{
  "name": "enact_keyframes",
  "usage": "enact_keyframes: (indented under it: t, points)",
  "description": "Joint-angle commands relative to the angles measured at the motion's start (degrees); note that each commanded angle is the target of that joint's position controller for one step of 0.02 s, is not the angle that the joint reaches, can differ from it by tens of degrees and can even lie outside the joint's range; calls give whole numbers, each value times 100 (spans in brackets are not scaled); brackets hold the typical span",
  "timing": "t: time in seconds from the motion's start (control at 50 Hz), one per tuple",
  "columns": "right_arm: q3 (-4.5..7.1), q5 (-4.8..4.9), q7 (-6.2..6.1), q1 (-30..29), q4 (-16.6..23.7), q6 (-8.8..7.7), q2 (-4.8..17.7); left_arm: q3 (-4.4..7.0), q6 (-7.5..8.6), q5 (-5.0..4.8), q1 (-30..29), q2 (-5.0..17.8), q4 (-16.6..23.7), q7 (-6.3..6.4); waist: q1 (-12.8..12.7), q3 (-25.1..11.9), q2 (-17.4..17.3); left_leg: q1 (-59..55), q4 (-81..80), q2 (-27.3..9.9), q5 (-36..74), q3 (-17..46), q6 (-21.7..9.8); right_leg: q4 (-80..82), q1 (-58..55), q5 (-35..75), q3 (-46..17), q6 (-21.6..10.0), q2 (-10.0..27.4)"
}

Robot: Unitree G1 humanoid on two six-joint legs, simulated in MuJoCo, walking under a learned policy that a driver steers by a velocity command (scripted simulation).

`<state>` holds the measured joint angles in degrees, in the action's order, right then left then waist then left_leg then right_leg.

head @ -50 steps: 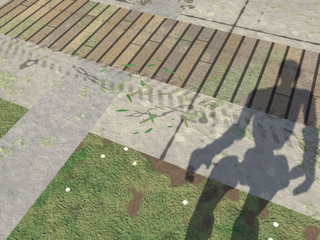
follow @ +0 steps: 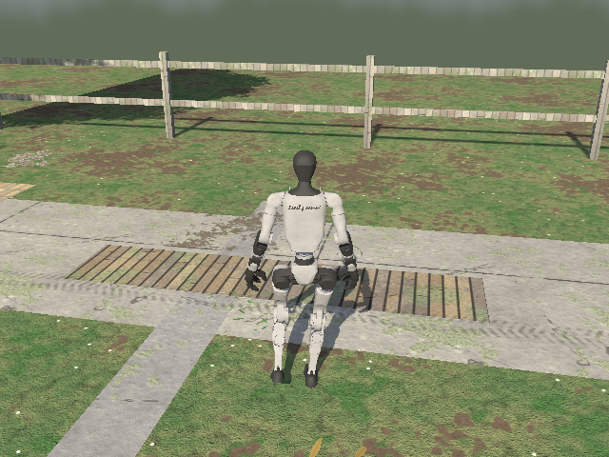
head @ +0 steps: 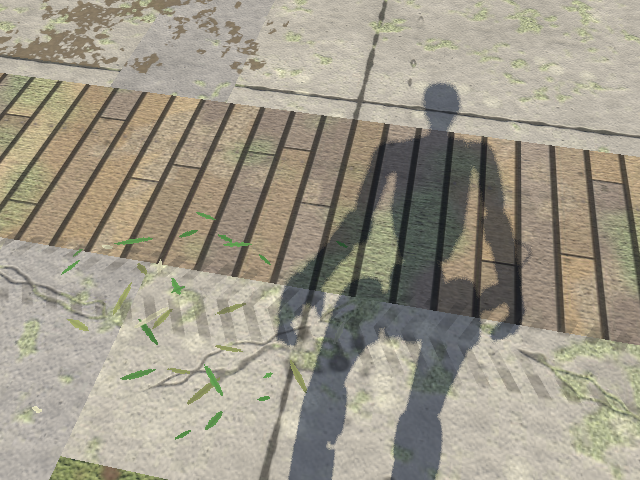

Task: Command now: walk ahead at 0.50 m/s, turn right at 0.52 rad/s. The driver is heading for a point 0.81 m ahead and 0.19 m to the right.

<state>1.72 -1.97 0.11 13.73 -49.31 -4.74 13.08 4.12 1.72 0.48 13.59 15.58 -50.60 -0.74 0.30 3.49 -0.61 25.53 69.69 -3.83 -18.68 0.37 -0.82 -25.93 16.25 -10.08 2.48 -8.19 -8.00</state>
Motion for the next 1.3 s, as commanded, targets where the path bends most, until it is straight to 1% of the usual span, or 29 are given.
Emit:
enact_keyframes:
  t: [0.02,0.06,0.16,0.26,0.32,0.34,0.36,0.38,0.4,0.42,0.44,0.46,0.5,0.6,0.72,0.82,0.86,0.88,0.9,0.92,0.94,0.96,0.98,1.0,1.04,1.08,1.16,1.22,1.3]
  points:
    - [114,-112,37,410,325,174,505,132,174,-58,263,637,240,39,177,-317,61,603,-443,-253,125,123,197,1378,-457,1718,-1846,-914,1581]
    - [107,-108,60,-3,515,237,495,167,201,-57,438,779,229,41,101,-198,159,838,-961,-269,533,17,324,1502,-365,1615,-1751,-852,1446]
    - [73,-54,104,-1157,940,241,522,189,157,-60,1029,815,205,47,-351,-117,349,1302,-2350,-123,1655,-12,423,1378,-937,1729,-1867,-522,1294]
    - [6,10,139,-1916,1290,158,574,203,120,30,1406,893,237,118,-620,-125,420,1288,-3243,175,1668,8,325,899,-1653,2396,-2201,-487,1433]
    - [49,46,104,-1427,1255,83,779,240,130,61,1045,1049,393,173,-260,-219,541,147,-3909,366,1228,112,125,469,-1466,2784,-2401,-225,1497]
    - [108,53,54,-878,1095,51,919,251,153,64,873,1110,452,152,-14,-444,534,-688,-4047,536,997,46,26,8,-1263,3274,-2390,-104,1388]
    - [182,28,-18,-108,900,-20,1086,238,194,17,774,1086,467,97,393,-849,250,-1797,-4422,438,1143,100,-131,-990,-963,3289,-2141,43,1052]
    - [280,-97,-129,789,858,-66,1491,128,251,-56,811,706,625,38,708,-1682,-299,-3155,-4586,-738,72,1232,-415,-2499,-273,1947,-1756,181,704]
    - [380,-195,-161,813,912,9,1960,24,232,-210,1432,188,799,50,313,-2183,-1578,-4343,-5131,-2231,-249,3764,-993,-3980,1487,-2155,-1038,358,-183]
    - [369,-81,-123,552,916,90,1618,69,145,1,1490,697,673,103,146,-1878,-1086,-3841,-5273,-2212,-898,4402,-1165,-4612,2031,-2021,-976,300,323]
    - [239,-28,-102,177,1000,106,1052,98,96,69,1097,784,629,71,116,-1081,-380,-3048,-5382,-1926,-910,3459,-1039,-4638,2052,-1446,-925,321,590]
    - [165,-16,-76,-40,975,97,775,78,76,79,811,685,662,14,73,-616,-111,-2443,-5526,-1587,-263,2559,-904,-4396,1942,-1081,-849,377,769]
    - [131,-1,-86,17,846,38,699,73,-43,163,717,580,692,-101,-46,-359,-541,-1905,-5730,-1162,801,1460,-685,-4114,1690,-885,-739,481,980]
    - [202,105,-6,346,619,-145,808,16,-195,167,117,410,983,-258,-79,-277,-508,-1957,-6040,-1161,1977,425,-814,-3921,2197,-256,-611,600,1126]
    - [246,86,0,613,414,-114,873,-116,-149,140,-1000,207,1372,-380,127,6,-449,-2094,-6105,-968,2330,-632,-694,-2216,2185,856,-190,626,1179]
    - [314,84,-71,1000,201,5,1102,-135,-144,203,-1582,258,1648,-422,276,146,-448,-2760,-5729,-1205,3211,-1052,-552,-1169,1800,225,330,287,1003]
    - [323,76,-97,1129,88,89,1238,-97,-129,253,-1319,307,1598,-351,127,-91,-544,-2953,-4916,-1242,5038,-1230,-505,-916,1130,-432,503,56,619]
    - [321,75,-102,1146,57,134,1302,-43,-87,274,-783,387,1444,-303,-120,-414,-540,-2937,-4099,-1228,5652,-1306,-491,-719,481,-575,506,-88,385]
    - [284,101,-101,1087,87,168,1260,39,-20,320,216,496,1098,-231,-572,-967,-295,-2429,-2875,-1073,5265,-1474,-383,-257,-839,-246,414,-245,242]
    - [165,171,-53,1185,336,152,890,184,9,395,1002,986,935,-126,-823,-1747,465,-819,-1125,-819,3147,-1503,-193,-39,-2667,-1148,-1233,-618,1481]
    - [118,175,32,1249,650,126,594,295,-29,168,948,1505,976,-61,-513,-2299,1576,1012,721,259,-1190,-1069,84,718,-3679,-701,-4237,-1232,3026]
    - [224,109,18,627,699,136,1052,286,-75,84,981,1390,1003,4,-765,-1992,583,1506,1028,127,-804,-176,52,837,-3427,318,-3855,-1200,2947]
    - [167,190,38,346,760,83,872,216,-48,70,717,1128,889,58,-596,-1266,413,1622,861,-109,-374,-67,-7,764,-2785,1127,-2856,-1113,2732]
    - [129,189,47,430,671,51,771,118,1,61,523,806,808,69,-325,-788,201,1299,239,-301,-157,-32,-46,876,-2004,1710,-2248,-836,2416]
    - [123,31,88,814,442,218,712,-11,108,52,158,489,764,63,80,-549,257,593,-356,-406,-18,11,-14,1191,-1179,1908,-1516,-522,2012]
    - [141,15,158,970,316,353,654,-29,236,42,235,473,669,37,161,-522,292,422,-495,-315,174,-29,-3,1475,-943,1968,-1211,-492,1921]
    - [173,77,215,228,449,399,580,-9,335,56,565,553,420,31,-30,-8,302,1221,-1058,-224,1026,212,11,1949,-1012,1519,-687,-304,1879]
    - [142,32,188,-112,544,344,470,-88,361,3,601,445,274,56,13,103,300,1083,-1981,-49,1505,13,47,1677,-1090,3411,-162,-156,1734]
    - [13,20,156,-588,597,292,249,-158,337,-5,940,410,-32,122,-225,-1,459,430,-3179,207,2014,-534,-66,1295,-1404,4429,113,29,1639]
